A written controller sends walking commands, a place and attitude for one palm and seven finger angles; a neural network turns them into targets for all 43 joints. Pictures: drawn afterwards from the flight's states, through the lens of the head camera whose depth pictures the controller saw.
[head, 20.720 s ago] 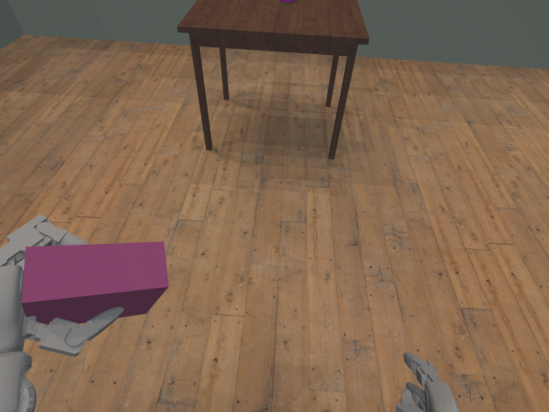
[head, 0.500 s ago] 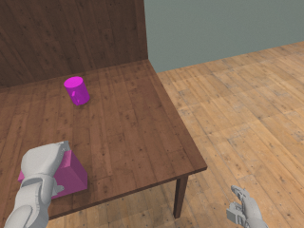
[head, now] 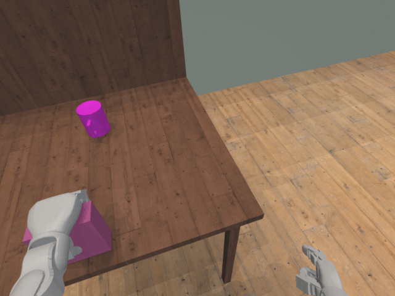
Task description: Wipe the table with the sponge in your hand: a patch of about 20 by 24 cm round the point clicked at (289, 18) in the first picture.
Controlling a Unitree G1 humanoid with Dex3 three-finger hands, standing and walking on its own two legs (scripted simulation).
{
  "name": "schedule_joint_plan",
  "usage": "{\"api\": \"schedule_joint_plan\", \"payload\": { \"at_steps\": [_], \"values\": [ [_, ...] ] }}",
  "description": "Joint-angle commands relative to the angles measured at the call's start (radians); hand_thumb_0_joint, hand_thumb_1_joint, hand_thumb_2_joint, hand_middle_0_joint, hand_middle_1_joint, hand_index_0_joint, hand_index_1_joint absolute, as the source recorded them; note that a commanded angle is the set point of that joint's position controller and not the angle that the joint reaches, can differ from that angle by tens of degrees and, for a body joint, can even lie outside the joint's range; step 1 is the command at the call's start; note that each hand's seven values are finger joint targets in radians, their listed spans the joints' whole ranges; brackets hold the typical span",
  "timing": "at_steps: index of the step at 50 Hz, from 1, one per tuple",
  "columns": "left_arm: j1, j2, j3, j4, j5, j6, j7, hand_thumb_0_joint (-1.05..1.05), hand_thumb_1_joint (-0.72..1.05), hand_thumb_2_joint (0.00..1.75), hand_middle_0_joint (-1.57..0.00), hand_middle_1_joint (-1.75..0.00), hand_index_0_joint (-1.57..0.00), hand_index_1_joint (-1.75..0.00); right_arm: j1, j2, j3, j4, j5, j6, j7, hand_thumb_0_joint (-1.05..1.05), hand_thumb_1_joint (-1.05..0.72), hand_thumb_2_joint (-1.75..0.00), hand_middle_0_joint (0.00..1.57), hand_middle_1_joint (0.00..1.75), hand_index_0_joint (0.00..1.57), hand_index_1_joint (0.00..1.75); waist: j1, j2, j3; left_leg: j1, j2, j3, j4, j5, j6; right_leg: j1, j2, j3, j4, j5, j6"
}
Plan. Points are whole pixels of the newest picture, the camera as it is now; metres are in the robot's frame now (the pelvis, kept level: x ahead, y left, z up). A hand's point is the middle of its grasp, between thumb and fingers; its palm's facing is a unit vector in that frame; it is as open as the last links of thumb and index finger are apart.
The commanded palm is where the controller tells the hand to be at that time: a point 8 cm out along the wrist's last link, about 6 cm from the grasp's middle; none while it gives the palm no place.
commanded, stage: lower the sponge onto the table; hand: left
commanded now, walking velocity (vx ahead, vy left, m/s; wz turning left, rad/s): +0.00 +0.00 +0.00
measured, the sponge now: (76, 240) +0.21 +0.31 -0.03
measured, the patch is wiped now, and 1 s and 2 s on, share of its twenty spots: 0.00 0.10 0.35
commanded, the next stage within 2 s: wipe forward along the first lane in 0.30 s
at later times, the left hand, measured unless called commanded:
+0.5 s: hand (71, 226) +0.22 +0.31 +0.01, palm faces -0.09 -0.06 -0.99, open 9.6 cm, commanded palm +0.22 +0.31 +0.06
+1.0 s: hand (71, 204) +0.27 +0.34 +0.01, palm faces -0.16 +0.00 -0.99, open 9.7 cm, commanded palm +0.27 +0.35 +0.05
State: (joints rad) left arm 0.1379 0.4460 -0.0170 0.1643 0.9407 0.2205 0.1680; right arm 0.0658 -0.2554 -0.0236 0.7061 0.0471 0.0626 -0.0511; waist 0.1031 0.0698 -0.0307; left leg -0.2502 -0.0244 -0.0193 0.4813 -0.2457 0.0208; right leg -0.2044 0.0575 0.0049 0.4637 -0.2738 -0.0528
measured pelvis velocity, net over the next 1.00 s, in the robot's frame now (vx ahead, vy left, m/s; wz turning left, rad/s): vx -0.02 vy -0.02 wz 0.02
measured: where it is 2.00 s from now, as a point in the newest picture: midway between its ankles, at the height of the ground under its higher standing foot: outside the picture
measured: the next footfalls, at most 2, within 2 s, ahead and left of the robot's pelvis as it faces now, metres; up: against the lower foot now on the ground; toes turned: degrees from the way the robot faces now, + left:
none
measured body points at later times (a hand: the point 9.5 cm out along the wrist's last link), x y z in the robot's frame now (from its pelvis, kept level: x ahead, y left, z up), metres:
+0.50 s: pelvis +0.00 +0.00 +0.00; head +0.00 -0.03 +0.45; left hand +0.22 +0.31 +0.07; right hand +0.21 -0.22 -0.11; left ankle +0.00 +0.11 -0.74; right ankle -0.02 -0.09 -0.74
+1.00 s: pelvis -0.02 -0.02 -0.01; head +0.01 -0.04 +0.43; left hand +0.28 +0.33 +0.07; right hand +0.13 -0.27 -0.14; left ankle +0.00 +0.11 -0.74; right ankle -0.02 -0.09 -0.74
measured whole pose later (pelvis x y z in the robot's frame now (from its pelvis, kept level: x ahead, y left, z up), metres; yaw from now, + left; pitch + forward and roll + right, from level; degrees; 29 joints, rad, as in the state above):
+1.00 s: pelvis -0.02 -0.02 -0.01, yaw +1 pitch +7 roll +0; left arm -0.27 0.55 0.04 0.66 0.99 0.06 0.16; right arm 0.17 -0.29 -0.03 0.72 0.07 0.09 -0.07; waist 0.06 0.07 -0.08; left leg -0.50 -0.01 -0.05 0.63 -0.26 0.02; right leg -0.44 0.08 -0.04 0.60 -0.29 -0.08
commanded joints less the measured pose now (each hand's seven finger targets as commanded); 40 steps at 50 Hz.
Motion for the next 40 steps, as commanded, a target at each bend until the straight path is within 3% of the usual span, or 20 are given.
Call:
{"api": "schedule_joint_plan", "payload": {
  "at_steps": [1,2,6,9,10,12,13,14,15,19,20,21,23,29,30,34,35,38,39,40],
  "values": [
    [-0.232,0.245,0.131,-0.172,0.015,0.002,0.048,0.0,0.1,1.3,-1.2,-1.6,-1.2,-1.6,-0.159,-0.12,-0.033,-0.157,-0.001,-0.057,-0.016,0.0,-0.9,-0.9,0.2,0.3,0.2,0.3,-0.008,-0.016,-0.18,0.071,-0.021,-0.038,-0.028,0.216,0.038,0.028,-0.027,0.084,-0.066,0.25,-0.021],
    [-0.203,0.248,0.137,-0.137,0.022,0.008,0.048,0.0,0.1,1.3,-1.2,-1.6,-1.2,-1.6,-0.16,-0.123,-0.034,-0.152,-0.002,-0.057,-0.014,0.0,-0.9,-0.9,0.2,0.3,0.2,0.3,0.003,-0.023,-0.177,0.065,-0.024,-0.042,-0.025,0.216,0.036,0.026,-0.026,0.086,-0.068,0.246,-0.023],
    [-0.233,0.2,0.088,-0.132,0.018,0.002,0.041,0.0,0.1,1.3,-1.2,-1.6,-1.2,-1.6,-0.158,-0.119,-0.032,-0.157,0.001,-0.058,-0.013,0.0,-0.9,-0.9,0.2,0.3,0.2,0.3,-0.011,-0.029,-0.166,0.06,-0.022,-0.042,-0.028,0.192,0.037,0.003,-0.024,0.077,-0.068,0.216,-0.021],
    [-0.22,0.213,0.114,-0.137,0.017,-0.009,0.046,0.0,0.1,1.3,-1.2,-1.6,-1.2,-1.6,-0.166,-0.12,-0.036,-0.159,0.002,-0.058,-0.012,0.0,-0.9,-0.9,0.2,0.3,0.2,0.3,-0.001,-0.03,-0.184,0.063,-0.021,-0.049,-0.027,0.195,0.036,0.006,-0.018,0.095,-0.063,0.212,-0.028],
    [-0.229,0.179,0.074,-0.124,0.022,-0.007,0.045,0.0,0.1,1.3,-1.2,-1.6,-1.2,-1.6,-0.155,-0.121,-0.036,-0.158,-0.001,-0.057,-0.012,0.0,-0.9,-0.9,0.2,0.3,0.2,0.3,-0.008,-0.037,-0.182,0.059,-0.022,-0.042,-0.021,0.193,0.038,-0.001,-0.021,0.074,-0.059,0.218,-0.023],
    [-0.215,0.186,0.086,-0.095,0.027,-0.007,0.049,0.0,0.1,1.3,-1.2,-1.6,-1.2,-1.6,-0.146,-0.124,-0.04,-0.152,-0.001,-0.057,-0.009,0.0,-0.9,-0.9,0.2,0.3,0.2,0.3,-0.006,-0.081,-0.182,0.049,-0.02,-0.043,-0.015,0.199,0.037,-0.006,-0.022,0.08,-0.056,0.234,-0.021],
    [-0.226,0.169,0.067,-0.104,0.028,-0.009,0.05,0.0,0.1,1.3,-1.2,-1.6,-1.2,-1.6,-0.147,-0.124,-0.041,-0.155,-0.002,-0.055,-0.007,0.0,-0.9,-0.9,0.2,0.3,0.2,0.3,-0.012,-0.067,-0.184,0.05,-0.019,-0.038,-0.013,0.207,0.037,-0.007,-0.025,0.08,-0.051,0.253,-0.021],
    [-0.216,0.184,0.095,-0.118,0.02,-0.011,0.053,0.0,0.1,1.3,-1.2,-1.6,-1.2,-1.6,-0.156,-0.122,-0.04,-0.159,0.001,-0.056,-0.005,0.0,-0.9,-0.9,0.2,0.3,0.2,0.3,-0.004,-0.066,-0.199,0.054,-0.018,-0.048,-0.017,0.209,0.035,0.0,-0.018,0.093,-0.047,0.244,-0.026],
    [-0.197,0.155,0.065,-0.113,0.022,-0.008,0.053,0.0,0.1,1.3,-1.2,-1.6,-1.2,-1.6,-0.145,-0.122,-0.042,-0.163,-0.001,-0.056,-0.006,0.0,-0.9,-0.9,0.2,0.3,0.2,0.3,-0.006,-0.06,-0.196,0.05,-0.018,-0.042,-0.012,0.21,0.037,0.0,-0.021,0.07,-0.042,0.248,-0.021],
    [-0.207,0.16,0.073,-0.093,0.015,0.0,0.057,0.0,0.1,1.3,-1.2,-1.6,-1.2,-1.6,-0.154,-0.122,-0.038,-0.159,0.005,-0.051,-0.004,0.0,-0.9,-0.9,0.2,0.3,0.2,0.3,-0.011,-0.071,-0.167,0.031,-0.02,-0.047,-0.012,0.182,0.035,-0.022,-0.018,0.091,-0.047,0.225,-0.023],
    [-0.215,0.138,0.046,-0.083,0.017,0.003,0.056,0.0,0.1,1.3,-1.2,-1.6,-1.2,-1.6,-0.142,-0.123,-0.039,-0.159,0.003,-0.051,-0.006,0.0,-0.9,-0.9,0.2,0.3,0.2,0.3,-0.016,-0.077,-0.178,0.033,-0.019,-0.04,-0.007,0.175,0.038,-0.023,-0.021,0.069,-0.044,0.222,-0.017],
    [-0.227,0.172,0.07,-0.057,0.02,0.007,0.059,0.0,0.1,1.3,-1.2,-1.6,-1.2,-1.6,-0.138,-0.125,-0.038,-0.153,0.006,-0.049,-0.008,0.0,-0.9,-0.9,0.2,0.3,0.2,0.3,-0.018,-0.079,-0.159,0.015,-0.021,-0.042,-0.011,0.155,0.037,-0.031,-0.022,0.076,-0.048,0.197,-0.018],
    [-0.298,0.153,0.038,-0.031,0.032,0.01,0.059,0.0,0.1,1.3,-1.2,-1.6,-1.2,-1.6,-0.135,-0.124,-0.035,-0.146,0.006,-0.045,-0.012,0.0,-0.9,-0.9,0.2,0.3,0.2,0.3,-0.031,-0.089,-0.15,0.01,-0.022,-0.039,-0.008,0.135,0.037,-0.056,-0.023,0.071,-0.05,0.173,-0.015],
    [-0.437,0.231,0.087,0.101,0.051,-0.004,0.051,0.0,0.1,1.3,-1.2,-1.6,-1.2,-1.6,-0.108,-0.134,-0.029,-0.117,0.012,-0.038,-0.028,0.0,-0.9,-0.9,0.2,0.3,0.2,0.3,-0.045,-0.124,-0.141,-0.031,-0.031,-0.036,0.006,0.079,0.038,-0.09,-0.016,0.089,-0.052,0.119,-0.017],
    [-0.446,0.197,0.052,0.112,0.054,-0.009,0.049,0.0,0.1,1.3,-1.2,-1.6,-1.2,-1.6,-0.094,-0.132,-0.032,-0.122,0.011,-0.037,-0.029,0.0,-0.9,-0.9,0.2,0.3,0.2,0.3,-0.048,-0.115,-0.154,-0.035,-0.032,-0.028,0.012,0.078,0.041,-0.09,-0.021,0.071,-0.046,0.124,-0.012],
    [-0.432,0.221,0.086,0.181,0.057,-0.028,0.047,0.0,0.1,1.3,-1.2,-1.6,-1.2,-1.6,-0.076,-0.137,-0.037,-0.119,0.014,-0.03,-0.024,0.0,-0.9,-0.9,0.2,0.3,0.2,0.3,-0.039,-0.12,-0.184,-0.06,-0.034,-0.027,0.027,0.084,0.039,-0.084,-0.018,0.088,-0.034,0.148,-0.017],
    [-0.437,0.199,0.057,0.2,0.051,-0.03,0.043,0.0,0.1,1.3,-1.2,-1.6,-1.2,-1.6,-0.066,-0.137,-0.036,-0.124,0.015,-0.028,-0.026,0.0,-0.9,-0.9,0.2,0.3,0.2,0.3,-0.049,-0.119,-0.177,-0.075,-0.034,-0.021,0.035,0.073,0.042,-0.087,-0.023,0.075,-0.033,0.149,-0.009],
    [-0.491,0.253,0.087,0.278,0.053,-0.044,0.04,0.0,0.1,1.3,-1.2,-1.6,-1.2,-1.6,-0.041,-0.147,-0.035,-0.117,0.017,-0.023,-0.028,0.0,-0.9,-0.9,0.2,0.3,0.2,0.3,-0.061,-0.162,-0.155,-0.125,-0.034,-0.015,0.047,0.046,0.045,-0.101,-0.027,0.085,-0.033,0.139,-0.002],
    [-0.496,0.302,0.135,0.299,0.049,-0.053,0.042,0.0,0.1,1.3,-1.2,-1.6,-1.2,-1.6,-0.04,-0.152,-0.035,-0.115,0.019,-0.021,-0.03,0.0,-0.9,-0.9,0.2,0.3,0.2,0.3,-0.052,-0.163,-0.16,-0.143,-0.037,-0.019,0.049,0.031,0.044,-0.097,-0.022,0.105,-0.034,0.12,-0.005],
    [-0.536,0.281,0.098,0.319,0.053,-0.062,0.039,0.0,0.1,1.3,-1.2,-1.6,-1.2,-1.6,-0.025,-0.15,-0.034,-0.115,0.019,-0.021,-0.032,0.0,-0.9,-0.9,0.2,0.3,0.2,0.3,-0.071,-0.154,-0.147,-0.157,-0.036,-0.011,0.058,0.015,0.048,-0.111,-0.028,0.092,-0.033,0.106,0.002]
  ]
}}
